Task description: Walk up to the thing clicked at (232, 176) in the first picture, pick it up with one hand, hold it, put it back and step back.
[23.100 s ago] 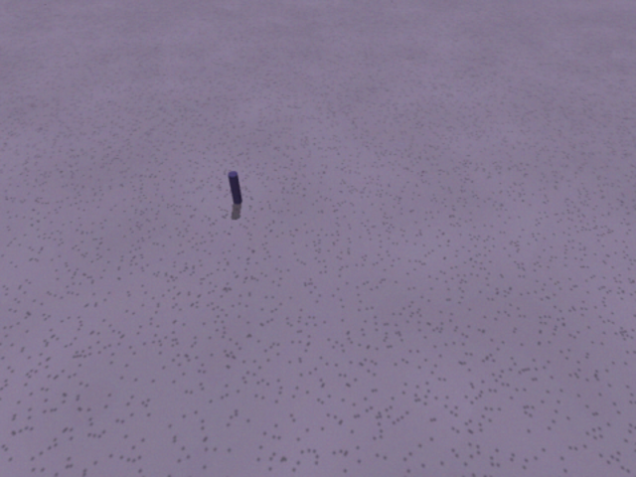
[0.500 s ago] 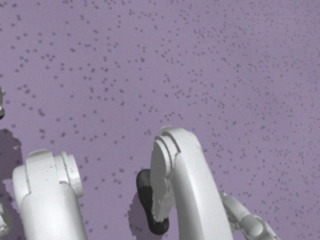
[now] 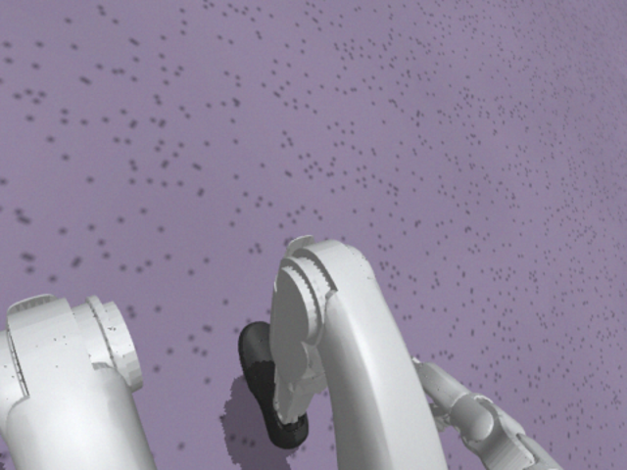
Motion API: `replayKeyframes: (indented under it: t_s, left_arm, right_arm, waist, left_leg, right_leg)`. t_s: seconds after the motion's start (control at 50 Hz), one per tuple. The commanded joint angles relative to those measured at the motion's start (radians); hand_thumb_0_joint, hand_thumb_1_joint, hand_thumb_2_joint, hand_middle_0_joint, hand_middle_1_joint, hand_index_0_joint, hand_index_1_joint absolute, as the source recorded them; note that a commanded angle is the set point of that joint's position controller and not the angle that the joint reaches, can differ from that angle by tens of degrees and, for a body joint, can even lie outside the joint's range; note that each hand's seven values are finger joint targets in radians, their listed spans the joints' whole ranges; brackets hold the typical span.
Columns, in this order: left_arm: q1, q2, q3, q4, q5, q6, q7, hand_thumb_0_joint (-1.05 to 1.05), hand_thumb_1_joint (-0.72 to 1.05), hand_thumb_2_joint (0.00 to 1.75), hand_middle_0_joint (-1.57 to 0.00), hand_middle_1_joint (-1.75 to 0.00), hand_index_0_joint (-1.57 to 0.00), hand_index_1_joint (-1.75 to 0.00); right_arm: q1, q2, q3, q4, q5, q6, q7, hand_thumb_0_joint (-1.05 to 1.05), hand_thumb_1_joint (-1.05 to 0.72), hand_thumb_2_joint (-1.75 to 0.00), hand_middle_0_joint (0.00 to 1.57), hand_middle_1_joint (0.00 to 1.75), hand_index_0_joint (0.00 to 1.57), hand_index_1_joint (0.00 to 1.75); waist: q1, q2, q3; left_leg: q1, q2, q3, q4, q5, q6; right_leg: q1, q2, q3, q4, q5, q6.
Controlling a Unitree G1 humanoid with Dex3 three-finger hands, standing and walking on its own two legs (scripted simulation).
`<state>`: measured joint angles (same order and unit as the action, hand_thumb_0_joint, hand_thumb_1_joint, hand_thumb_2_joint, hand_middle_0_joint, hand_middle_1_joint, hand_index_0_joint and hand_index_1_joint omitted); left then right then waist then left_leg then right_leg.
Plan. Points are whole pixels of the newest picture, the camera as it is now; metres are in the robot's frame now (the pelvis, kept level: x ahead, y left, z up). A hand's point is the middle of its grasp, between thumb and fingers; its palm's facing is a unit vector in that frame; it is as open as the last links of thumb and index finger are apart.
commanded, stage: lower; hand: left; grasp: from the side
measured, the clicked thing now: out of the picture +0.44 +0.29 -0.17
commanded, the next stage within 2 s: loosen in 0.60 s
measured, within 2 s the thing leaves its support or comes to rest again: rests again in 0.56 s
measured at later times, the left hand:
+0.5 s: hand out of the picture +0.45 +0.27 -0.17, palm faces +0.30 -0.95 -0.03, open 5.0 cm
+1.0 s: hand out of the picture +0.45 +0.27 -0.17, palm faces +0.31 -0.95 +0.00, open 5.3 cm
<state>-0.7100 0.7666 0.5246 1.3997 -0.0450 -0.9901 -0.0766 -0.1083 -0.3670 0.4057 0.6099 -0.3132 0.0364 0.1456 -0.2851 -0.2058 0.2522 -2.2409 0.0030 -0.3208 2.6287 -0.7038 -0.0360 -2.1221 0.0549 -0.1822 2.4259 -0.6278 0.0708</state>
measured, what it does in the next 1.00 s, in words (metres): stands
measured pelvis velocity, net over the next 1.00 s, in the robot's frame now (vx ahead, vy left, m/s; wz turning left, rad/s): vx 0.00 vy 0.01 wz -0.05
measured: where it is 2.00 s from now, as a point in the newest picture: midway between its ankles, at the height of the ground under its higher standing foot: (201, 449)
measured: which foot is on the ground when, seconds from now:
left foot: down 0.00-1.00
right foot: down 0.00-1.00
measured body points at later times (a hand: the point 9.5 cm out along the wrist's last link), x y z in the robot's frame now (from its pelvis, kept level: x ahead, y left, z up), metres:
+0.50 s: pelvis +0.00 +0.01 +0.00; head +0.24 +0.17 +0.34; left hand +0.43 +0.32 -0.16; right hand +0.14 -0.26 -0.05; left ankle +0.08 +0.13 -0.25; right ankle +0.13 -0.12 -0.25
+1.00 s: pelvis +0.00 +0.01 +0.00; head +0.24 +0.18 +0.33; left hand +0.43 +0.32 -0.17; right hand +0.15 -0.25 -0.04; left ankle +0.08 +0.13 -0.25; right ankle +0.13 -0.12 -0.25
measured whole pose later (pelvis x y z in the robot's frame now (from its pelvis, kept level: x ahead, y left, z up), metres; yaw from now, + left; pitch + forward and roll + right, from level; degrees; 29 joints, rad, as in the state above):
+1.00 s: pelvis +0.00 +0.01 +0.00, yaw -3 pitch +13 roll -17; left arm -0.69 0.83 0.51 1.43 -0.06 -1.09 -0.02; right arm -0.17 -0.37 0.50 0.57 -0.36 0.03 0.15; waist -0.28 -0.27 0.31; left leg -2.21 0.01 -0.38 2.67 -0.72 -0.03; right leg -2.07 0.08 -0.23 2.41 -0.62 0.08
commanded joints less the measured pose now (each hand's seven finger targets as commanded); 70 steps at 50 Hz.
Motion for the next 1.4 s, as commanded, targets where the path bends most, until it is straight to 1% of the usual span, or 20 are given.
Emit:
replayKeyframes:
  t_s: [0.0, 0.18, 0.24, 0.32, 0.4, 0.48, 0.68, 0.7, 0.74, 0.76, 0.8, 0.84, 0.86, 0.94, 1.02, 1.1, 1.28, 1.32, 1.34, 1.38]
  left_arm:
    - [-0.244, 0.222, 0.02, -0.165, -0.014, -0.106, 0.02, 0.0, 0.62, 1.31, -1.35, -1.44, -1.37, -1.43]
    - [-0.242, 0.231, -0.009, -0.163, -0.003, -0.128, 0.033, 0.0, 0.65, 1.32, -1.35, -1.44, -1.37, -1.43]
    - [-0.244, 0.227, -0.004, -0.154, -0.015, -0.133, 0.041, 0.0, 0.64, 1.31, -1.35, -1.43, -1.36, -1.42]
    - [-0.226, 0.24, 0.011, -0.138, -0.019, -0.141, 0.054, 0.0, 0.66, 1.33, -1.35, -1.44, -1.37, -1.43]
    - [-0.226, 0.235, -0.013, -0.139, -0.008, -0.147, 0.052, 0.0, 0.67, 1.34, -1.38, -1.46, -1.39, -1.45]
    - [-0.191, 0.248, 0.003, -0.127, -0.009, -0.15, 0.058, 0.0, 0.66, 1.34, -1.36, -1.44, -1.37, -1.43]
    - [-0.212, 0.246, -0.022, -0.117, -0.006, -0.168, 0.064, 0.0, 0.67, 1.34, -1.38, -1.45, -1.39, -1.44]
    - [-0.206, 0.252, -0.022, -0.118, -0.004, -0.169, 0.065, 0.0, 0.65, 1.26, -1.41, -1.39, -1.42, -1.38]
    - [-0.234, 0.236, -0.036, -0.139, -0.014, -0.178, 0.063, 0.0, 0.5, 1.1, -1.3, -1.23, -1.32, -1.22]
    - [-0.234, 0.262, 0.0, -0.148, -0.024, -0.184, 0.066, 0.0, 0.49, 1.02, -1.28, -1.19, -1.3, -1.16]
    - [-0.211, 0.251, 0.003, -0.136, -0.038, -0.186, 0.064, 0.0, 0.42, 0.86, -1.19, -1.08, -1.21, -1.06]
    - [-0.201, 0.235, -0.004, -0.14, -0.041, -0.19, 0.061, 0.0, 0.38, 0.79, -1.15, -1.03, -1.17, -1.0]
    - [-0.214, 0.258, -0.007, -0.142, -0.034, -0.188, 0.061, 0.0, 0.31, 0.76, -1.14, -1.01, -1.16, -0.99]
    - [-0.205, 0.245, -0.024, -0.138, -0.023, -0.181, 0.058, 0.0, 0.2, 0.67, -1.07, -0.92, -1.08, -0.9]
    - [-0.19, 0.232, -0.036, -0.111, -0.031, -0.168, 0.053, 0.0, 0.05, 0.54, -0.82, -0.69, -0.83, -0.68]
    - [-0.17, 0.209, -0.035, -0.081, -0.038, -0.16, 0.052, 0.0, -0.02, 0.47, -0.73, -0.59, -0.73, -0.59]
    - [-0.198, 0.216, -0.038, -0.088, -0.042, -0.175, 0.051, 0.0, -0.14, 0.32, -0.5, -0.37, -0.5, -0.37]
    - [-0.204, 0.247, -0.027, -0.087, -0.038, -0.177, 0.055, 0.0, -0.22, 0.27, -0.46, -0.32, -0.45, -0.32]
    - [-0.204, 0.227, -0.042, -0.095, -0.037, -0.179, 0.052, 0.0, -0.24, 0.23, -0.42, -0.28, -0.41, -0.28]
    - [-0.189, 0.247, -0.023, -0.096, -0.032, -0.176, 0.055, 0.0, -0.27, 0.21, -0.37, -0.24, -0.36, -0.24]
  right_arm:
    - [0.059, -0.337, -0.085, -0.029, -0.013, 0.01, -0.017, 0.0, -0.9, -0.9, 0.2, 0.3, 0.2, 0.3]
    - [0.042, -0.348, -0.064, -0.029, -0.027, 0.007, -0.018, 0.0, -0.89, -0.9, 0.2, 0.3, 0.2, 0.3]
    - [0.034, -0.355, -0.063, -0.032, -0.028, 0.007, -0.019, 0.0, -0.89, -0.9, 0.2, 0.3, 0.2, 0.3]
    - [0.032, -0.355, -0.051, -0.037, -0.032, 0.007, -0.017, 0.0, -0.89, -0.9, 0.2, 0.3, 0.2, 0.3]
    - [0.014, -0.357, -0.049, -0.035, -0.037, 0.009, -0.018, 0.0, -0.89, -0.9, 0.2, 0.3, 0.2, 0.3]
    - [0.013, -0.357, -0.045, -0.039, -0.04, 0.007, -0.018, 0.0, -0.89, -0.9, 0.2, 0.3, 0.2, 0.3]
    - [-0.008, -0.362, -0.032, -0.046, -0.047, 0.006, -0.017, 0.0, -0.89, -0.9, 0.2, 0.3, 0.2, 0.3]
    - [-0.005, -0.363, -0.031, -0.044, -0.048, 0.005, -0.017, 0.0, -0.89, -0.89, 0.2, 0.3, 0.2, 0.3]
    - [-0.021, -0.365, -0.028, -0.055, -0.046, 0.002, -0.016, 0.0, -0.9, -0.89, 0.2, 0.3, 0.2, 0.3]
    - [-0.011, -0.373, -0.032, -0.051, -0.045, 0.003, -0.016, 0.0, -0.9, -0.89, 0.2, 0.3, 0.2, 0.3]
    - [-0.013, -0.371, -0.029, -0.051, -0.046, 0.002, -0.016, 0.0, -0.9, -0.89, 0.2, 0.3, 0.2, 0.3]
    - [-0.008, -0.373, -0.027, -0.049, -0.049, 0.0, -0.016, 0.0, -0.91, -0.89, 0.2, 0.3, 0.2, 0.3]
    - [-0.01, -0.368, -0.024, -0.043, -0.049, 0.0, -0.017, 0.0, -0.91, -0.89, 0.2, 0.3, 0.2, 0.3]
    - [-0.015, -0.367, -0.026, -0.048, -0.05, 0.007, -0.019, 0.0, -0.91, -0.89, 0.2, 0.3, 0.2, 0.3]
    - [-0.023, -0.366, -0.022, -0.061, -0.047, 0.007, -0.019, 0.0, -0.91, -0.9, 0.2, 0.3, 0.2, 0.3]
    - [-0.015, -0.372, -0.026, -0.06, -0.046, 0.006, -0.018, 0.0, -0.91, -0.9, 0.2, 0.3, 0.2, 0.3]
    - [-0.031, -0.363, -0.017, -0.072, -0.043, 0.002, -0.018, 0.0, -0.91, -0.9, 0.2, 0.3, 0.2, 0.3]
    - [-0.028, -0.365, -0.014, -0.071, -0.045, 0.003, -0.019, 0.0, -0.91, -0.9, 0.2, 0.3, 0.2, 0.3]
    - [-0.036, -0.363, -0.013, -0.081, -0.044, 0.003, -0.018, 0.0, -0.91, -0.9, 0.2, 0.3, 0.2, 0.3]
    - [-0.025, -0.365, -0.015, -0.073, -0.047, 0.006, -0.02, 0.0, -0.91, -0.9, 0.2, 0.3, 0.2, 0.3]
  waist:
    - [-0.066, 0.486, -0.616]
    - [-0.089, 0.514, -0.601]
    - [-0.096, 0.497, -0.593]
    - [-0.088, 0.496, -0.597]
    - [-0.097, 0.513, -0.561]
    - [-0.087, 0.497, -0.579]
    - [-0.104, 0.498, -0.544]
    - [-0.103, 0.501, -0.549]
    - [-0.106, 0.513, -0.531]
    - [-0.102, 0.515, -0.542]
    - [-0.095, 0.508, -0.563]
    - [-0.102, 0.517, -0.579]
    - [-0.096, 0.527, -0.57]
    - [-0.101, 0.526, -0.533]
    - [-0.101, 0.491, -0.512]
    - [-0.104, 0.476, -0.512]
    - [-0.101, 0.469, -0.497]
    - [-0.101, 0.48, -0.497]
    - [-0.102, 0.471, -0.494]
    - [-0.092, 0.49, -0.509]
  left_leg:
    - [0.387, 0.052, 0.1, -0.301, 0.114, 0.018]
    - [0.421, 0.058, 0.08, -0.298, 0.154, 0.011]
    - [0.41, 0.06, 0.075, -0.29, 0.146, 0.013]
    - [0.408, 0.06, 0.07, -0.29, 0.147, 0.012]
    - [0.415, 0.064, 0.066, -0.297, 0.133, 0.008]
    - [0.417, 0.066, 0.067, -0.285, 0.156, 0.011]
    - [0.408, 0.068, 0.055, -0.288, 0.121, 0.01]
    - [0.411, 0.068, 0.054, -0.285, 0.133, 0.01]
    - [0.414, 0.069, 0.05, -0.296, 0.123, 0.007]
    - [0.423, 0.07, 0.041, -0.3, 0.123, 0.005]
    - [0.429, 0.069, 0.046, -0.285, 0.141, 0.006]
    - [0.451, 0.071, 0.041, -0.286, 0.185, 0.002]
    - [0.442, 0.071, 0.044, -0.287, 0.182, 0.003]
    - [0.437, 0.074, 0.042, -0.298, 0.159, 0.002]
    - [0.394, 0.069, 0.051, -0.288, 0.12, 0.013]
    - [0.413, 0.071, 0.036, -0.303, 0.112, 0.01]
    - [0.394, 0.072, 0.031, -0.302, 0.104, 0.012]
    - [0.389, 0.071, 0.036, -0.299, 0.095, 0.014]
    - [0.382, 0.07, 0.038, -0.298, 0.086, 0.014]
    - [0.401, 0.072, 0.04, -0.299, 0.109, 0.011]
  right_leg:
    - [0.321, 0.025, -0.114, -0.187, 0.171, -0.075]
    - [0.334, 0.03, -0.132, -0.174, 0.213, -0.073]
    - [0.327, 0.032, -0.137, -0.174, 0.212, -0.07]
    - [0.344, 0.037, -0.144, -0.178, 0.211, -0.07]
    - [0.326, 0.038, -0.15, -0.177, 0.199, -0.07]
    - [0.349, 0.042, -0.148, -0.177, 0.22, -0.07]
    - [0.336, 0.047, -0.163, -0.182, 0.196, -0.069]
    - [0.34, 0.046, -0.164, -0.177, 0.205, -0.069]
    - [0.325, 0.044, -0.167, -0.177, 0.195, -0.07]
    - [0.326, 0.045, -0.172, -0.174, 0.193, -0.07]
    - [0.345, 0.049, -0.168, -0.174, 0.213, -0.069]
    - [0.362, 0.049, -0.169, -0.167, 0.247, -0.07]
    - [0.358, 0.049, -0.167, -0.168, 0.243, -0.072]
    - [0.334, 0.049, -0.17, -0.174, 0.222, -0.072]
    - [0.335, 0.051, -0.166, -0.191, 0.199, -0.071]
    - [0.323, 0.052, -0.178, -0.192, 0.189, -0.07]
    - [0.316, 0.054, -0.177, -0.19, 0.18, -0.07]
    - [0.319, 0.057, -0.176, -0.193, 0.174, -0.072]
    - [0.319, 0.057, -0.176, -0.196, 0.168, -0.072]
    - [0.329, 0.057, -0.175, -0.193, 0.182, -0.073]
